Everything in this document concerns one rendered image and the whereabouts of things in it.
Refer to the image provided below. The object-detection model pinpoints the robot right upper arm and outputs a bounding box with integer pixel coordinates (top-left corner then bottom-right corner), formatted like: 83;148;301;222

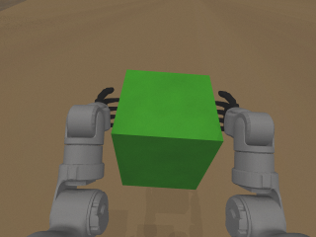
225;195;310;237

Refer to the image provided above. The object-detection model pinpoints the robot left hand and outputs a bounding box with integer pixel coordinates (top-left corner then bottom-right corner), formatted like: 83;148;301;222
95;87;119;127

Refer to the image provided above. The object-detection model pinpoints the robot right hand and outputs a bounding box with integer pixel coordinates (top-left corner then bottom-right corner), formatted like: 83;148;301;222
215;91;239;131

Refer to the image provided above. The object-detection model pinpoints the robot left upper arm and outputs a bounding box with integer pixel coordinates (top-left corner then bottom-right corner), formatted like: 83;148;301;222
27;189;109;237

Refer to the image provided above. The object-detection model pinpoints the carton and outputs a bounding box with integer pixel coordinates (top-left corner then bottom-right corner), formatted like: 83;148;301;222
111;69;224;190

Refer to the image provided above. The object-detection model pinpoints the robot right forearm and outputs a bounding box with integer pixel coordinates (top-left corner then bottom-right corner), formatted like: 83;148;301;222
223;107;286;231

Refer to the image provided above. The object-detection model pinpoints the robot left forearm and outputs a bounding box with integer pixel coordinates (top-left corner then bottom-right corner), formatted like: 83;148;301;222
49;102;111;226

